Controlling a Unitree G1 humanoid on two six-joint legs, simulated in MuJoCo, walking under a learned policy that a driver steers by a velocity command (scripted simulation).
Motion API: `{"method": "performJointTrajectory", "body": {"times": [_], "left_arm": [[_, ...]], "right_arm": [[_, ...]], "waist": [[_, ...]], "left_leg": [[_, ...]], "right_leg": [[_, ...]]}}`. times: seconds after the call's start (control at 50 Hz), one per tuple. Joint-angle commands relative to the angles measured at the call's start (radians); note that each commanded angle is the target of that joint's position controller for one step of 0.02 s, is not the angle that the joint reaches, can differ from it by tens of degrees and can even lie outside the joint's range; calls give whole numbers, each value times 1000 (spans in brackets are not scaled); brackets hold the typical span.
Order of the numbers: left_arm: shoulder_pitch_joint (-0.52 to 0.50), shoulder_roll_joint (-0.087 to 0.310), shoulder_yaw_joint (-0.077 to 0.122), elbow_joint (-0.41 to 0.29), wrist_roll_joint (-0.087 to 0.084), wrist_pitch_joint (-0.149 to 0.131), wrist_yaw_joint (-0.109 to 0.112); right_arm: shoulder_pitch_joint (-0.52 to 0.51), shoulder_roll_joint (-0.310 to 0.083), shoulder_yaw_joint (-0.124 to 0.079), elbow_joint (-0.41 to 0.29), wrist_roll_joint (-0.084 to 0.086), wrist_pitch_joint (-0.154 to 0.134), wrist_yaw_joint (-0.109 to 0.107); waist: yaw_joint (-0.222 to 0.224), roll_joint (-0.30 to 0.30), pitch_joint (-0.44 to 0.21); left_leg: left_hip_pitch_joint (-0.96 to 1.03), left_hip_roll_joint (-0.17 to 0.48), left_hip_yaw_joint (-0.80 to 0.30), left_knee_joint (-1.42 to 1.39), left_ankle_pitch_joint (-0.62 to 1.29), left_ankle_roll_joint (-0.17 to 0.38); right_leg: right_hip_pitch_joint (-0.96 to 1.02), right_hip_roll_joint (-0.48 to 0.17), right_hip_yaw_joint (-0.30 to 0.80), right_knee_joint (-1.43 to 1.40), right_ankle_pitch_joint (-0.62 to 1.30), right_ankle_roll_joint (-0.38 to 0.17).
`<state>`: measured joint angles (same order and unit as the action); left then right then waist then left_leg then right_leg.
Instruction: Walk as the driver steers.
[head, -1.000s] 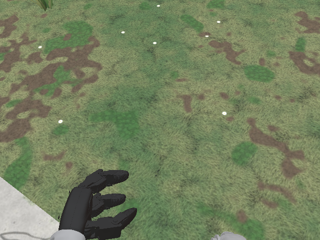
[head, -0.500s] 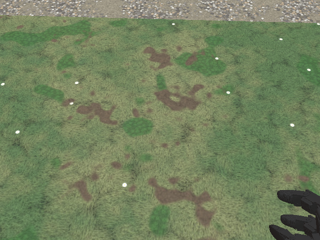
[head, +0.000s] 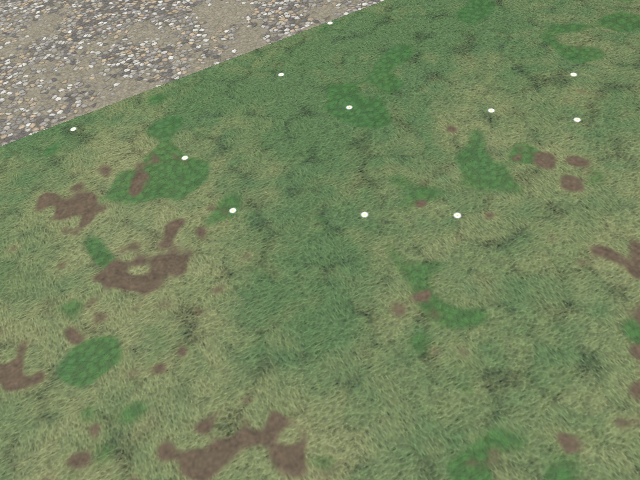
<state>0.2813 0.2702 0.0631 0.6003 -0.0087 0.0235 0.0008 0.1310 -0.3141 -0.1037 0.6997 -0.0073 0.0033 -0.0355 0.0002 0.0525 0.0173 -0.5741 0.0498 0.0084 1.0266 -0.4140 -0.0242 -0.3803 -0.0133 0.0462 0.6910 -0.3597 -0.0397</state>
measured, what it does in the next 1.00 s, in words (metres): walks ahead: left foot, then right foot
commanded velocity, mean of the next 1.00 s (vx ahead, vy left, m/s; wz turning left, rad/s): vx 0.76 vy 0.00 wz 0.02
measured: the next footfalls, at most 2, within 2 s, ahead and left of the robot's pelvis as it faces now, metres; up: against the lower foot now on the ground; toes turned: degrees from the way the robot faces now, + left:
left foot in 0.36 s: +0.22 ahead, +0.14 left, +0.00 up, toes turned -9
right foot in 0.78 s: +0.63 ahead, -0.19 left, +0.00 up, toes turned -1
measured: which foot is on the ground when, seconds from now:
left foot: up 0.00-0.34, down 0.36-0.80, up 0.82-1.00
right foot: down 0.00-0.36, up 0.38-0.76, down 0.78-1.00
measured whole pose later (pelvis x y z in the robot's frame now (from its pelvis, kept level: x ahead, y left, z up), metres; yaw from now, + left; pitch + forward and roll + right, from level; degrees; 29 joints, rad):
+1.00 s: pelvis +0.60 -0.05 +0.01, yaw +8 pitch +1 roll -3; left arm 0.26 0.29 0.09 0.74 0.01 -0.10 0.00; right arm 0.16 -0.36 -0.09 0.66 0.03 -0.01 -0.01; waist 0.04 0.04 0.08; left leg -0.69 0.09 0.01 1.15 -0.32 0.00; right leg -0.17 -0.03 -0.15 0.42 -0.26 0.03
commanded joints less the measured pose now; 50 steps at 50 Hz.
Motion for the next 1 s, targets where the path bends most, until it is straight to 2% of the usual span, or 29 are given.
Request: {"method": "performJointTrajectory", "body": {"times": [0.02, 0.06, 0.12, 0.24, 0.28, 0.32, 0.34, 0.36, 0.38, 0.4, 0.42, 0.46, 0.5, 0.54, 0.6, 0.64, 0.68, 0.7, 0.74, 0.76, 0.78, 0.8, 0.82, 0.84, 0.88, 0.9, 0.94, 0.98, 1.0], "left_arm": [[-51, 216, 61, -83, -10, -47, 11], [-34, 158, 39, -77, 3, -61, 20], [45, 137, 32, -49, -2, -80, 23], [100, 166, 35, -27, -25, -84, 16], [89, 168, 34, -26, -30, -79, 9], [68, 152, 27, -27, -26, -71, 4], [51, 120, 14, -39, -13, -74, 1], [3, 64, -6, -64, 0, -81, -1], [21, -1, -28, -122, -25, -110, 6], [-10, 65, -17, -120, -57, -129, 12], [-94, 90, -12, -125, -58, -135, 6], [-137, 51, -25, -127, -19, -141, -5], [-138, 29, -26, -120, -25, -129, -23], [-154, 4, -37, -116, -17, -119, -27], [-302, -12, -54, -163, 12, -142, -35], [-397, -23, -61, -186, -3, -161, -53], [-435, 1, -48, -187, -16, -171, -66], [-423, 28, -33, -184, -20, -172, -66], [-288, 103, 5, -157, -30, -166, -49], [-102, 143, 28, -121, -42, -155, -33], [154, 184, 47, -70, -42, -136, -11], [239, 284, 65, -31, 3, -136, -10], [238, 227, 51, -37, 25, -144, -18], [139, 151, 34, -33, 27, -142, -12], [24, 67, 17, -1, 30, -132, -10], [-32, 32, 12, 10, 37, -135, -8], [-162, 12, 8, 28, 23, -142, -5], [-257, 71, 24, 34, 8, -151, 6], [-284, 103, 34, 36, 2, -151, 14]], "right_arm": [[-91, -109, -32, -102, 0, -61, 14], [-60, -85, -29, -68, 6, -78, 27], [-108, -35, -4, -64, 7, -92, 33], [-191, -20, 24, -100, 41, -117, 68], [-164, -31, 25, -105, 44, -122, 74], [-68, -39, 21, -78, 42, -128, 71], [57, -73, 6, -42, 38, -131, 63], [283, -125, -13, 4, 25, -135, 52], [386, -234, -36, 26, -1, -132, 57], [375, -152, -18, 18, 6, -135, 65], [358, -98, 2, 20, 11, -131, 60], [330, -57, 23, 23, -8, -115, 58], [295, 11, 55, 40, -14, -113, 61], [288, 23, 65, 59, 5, -112, 56], [303, -5, 66, 83, 19, -105, 30], [355, -39, 61, 105, 38, -107, 16], [386, -64, 58, 121, 49, -105, 10], [394, -71, 57, 130, 48, -102, 9], [410, -109, 50, 154, 19, -89, 12], [379, -131, 45, 151, 0, -78, 16], [323, -106, 51, 107, -21, -78, 19], [472, 85, 91, 59, -9, -99, 22], [441, 44, 88, 39, 61, -115, 24], [314, -17, 62, 4, 87, -108, 15], [190, -25, 51, -23, 44, -81, 10], [210, -14, 41, -32, 40, -57, 17], [222, 35, 42, -46, 55, -8, 26], [168, 40, 47, -82, 36, 6, 32], [167, 29, 47, -79, 23, 4, 44]], "waist": [[-15, -244, -37], [-23, -256, -74], [14, -246, -51], [76, -253, 27], [64, -241, 37], [8, -204, 9], [-47, -175, -55], [-150, -65, -171], [-135, 307, -224], [-148, 216, -150], [-152, 133, -42], [-105, 22, 14], [-41, 52, 70], [-14, 42, 110], [-34, -9, 139], [-62, -7, 138], [-63, 4, 127], [-44, 28, 103], [47, 123, -28], [165, 156, -130], [287, 137, -280], [160, -246, -515], [171, -440, -578], [155, -370, -347], [83, -150, -123], [24, -161, -87], [-48, -194, 14], [-78, -187, 88], [-84, -170, 67]], "left_leg": [[-241, -5, -98, 70, 117, 8], [-151, -25, -54, 40, 235, -12], [-103, -34, -29, -130, 314, -30], [37, -28, -1, -421, 215, -10], [85, -12, 0, -466, 171, 16], [239, -30, 36, -540, 182, 46], [411, -39, 36, -526, 183, 63], [680, 79, -119, -540, 93, 108], [925, 301, -618, -698, -250, 257], [909, 348, -776, -774, -469, 305], [848, 330, -663, -763, -392, 299], [716, 259, -504, -786, -237, 280], [569, 198, -393, -832, -139, 250], [478, 160, -317, -860, 8, 252], [349, 107, -217, -933, 261, 246], [334, 113, -191, -990, 333, 236], [418, 132, -184, -982, 410, 231], [486, 144, -185, -933, 540, 218], [582, 158, -180, -714, 977, 181], [504, 134, -150, -483, 1073, 148], [245, 95, -163, -171, 882, 116], [-59, -49, -153, 236, 111, 90], [-159, -69, -224, 410, -39, 83], [-268, -15, -177, 472, 0, 70], [-206, 55, -115, 417, 45, 50], [-136, 88, -120, 372, 43, 44], [-72, 115, -104, 269, -9, 26], [-51, 119, -76, 73, 107, 10], [22, 107, -53, -60, 242, 16]], "right_leg": [[148, -233, 498, -488, -437, -179], [138, -184, 394, -477, -326, -151], [163, -153, 311, -472, -172, -145], [150, -198, 340, -455, -156, -184], [153, -217, 376, -433, -163, -186], [111, -185, 357, -363, -115, -169], [52, -140, 315, -248, 21, -149], [-105, -55, 206, 99, 141, -99], [-484, 71, 72, 487, -83, -20], [-657, 40, 119, 657, -102, -17], [-746, 1, 112, 731, -28, -28], [-714, -54, 81, 705, 72, -28], [-654, -90, 56, 674, 139, -18], [-651, -109, 20, 618, 184, 4], [-483, -84, -40, 319, 348, 45], [-313, -46, -60, 109, 439, 51], [-207, -1, -64, -42, 450, 48], [-155, 20, -56, -100, 429, 39], [55, 73, -60, -112, 318, 6], [292, 67, -62, -102, 264, -16], [670, -69, 43, -10, 194, -40], [998, -362, 547, -116, -208, -149], [974, -427, 866, -360, -237, -196], [832, -402, 681, -362, -28, -167], [482, -341, 313, -315, 552, -142], [352, -316, 201, -333, 623, -133], [159, -301, 52, -415, 633, -119], [52, -289, -58, -476, 675, -107], [38, -250, -132, -474, 645, -91]]}}
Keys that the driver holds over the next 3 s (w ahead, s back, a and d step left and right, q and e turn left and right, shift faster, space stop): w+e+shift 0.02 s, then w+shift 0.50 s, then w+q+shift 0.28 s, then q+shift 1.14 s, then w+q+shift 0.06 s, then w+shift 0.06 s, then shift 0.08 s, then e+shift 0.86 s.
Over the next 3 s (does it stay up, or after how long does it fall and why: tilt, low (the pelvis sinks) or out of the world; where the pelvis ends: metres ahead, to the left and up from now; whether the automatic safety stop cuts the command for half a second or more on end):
stays up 0.94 0.21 0.01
